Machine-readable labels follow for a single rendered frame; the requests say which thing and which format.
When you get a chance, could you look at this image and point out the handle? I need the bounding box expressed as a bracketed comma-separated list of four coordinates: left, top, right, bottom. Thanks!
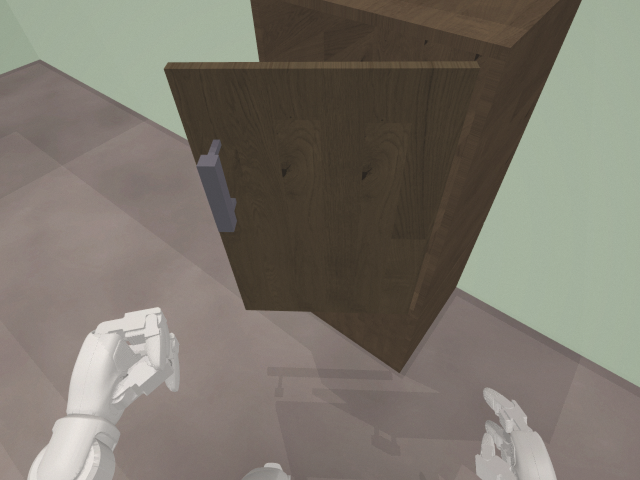
[196, 139, 237, 232]

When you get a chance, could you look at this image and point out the robot left forearm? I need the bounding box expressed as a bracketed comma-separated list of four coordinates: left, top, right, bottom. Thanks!
[27, 414, 120, 480]

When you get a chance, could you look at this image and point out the right robot hand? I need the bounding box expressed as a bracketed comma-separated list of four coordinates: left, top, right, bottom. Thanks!
[475, 387, 557, 480]

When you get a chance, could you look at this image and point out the left robot hand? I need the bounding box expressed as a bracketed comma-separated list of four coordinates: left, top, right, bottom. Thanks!
[66, 307, 180, 425]

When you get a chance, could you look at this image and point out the cupboard door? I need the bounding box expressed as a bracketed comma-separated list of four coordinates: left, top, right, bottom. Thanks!
[164, 61, 480, 314]

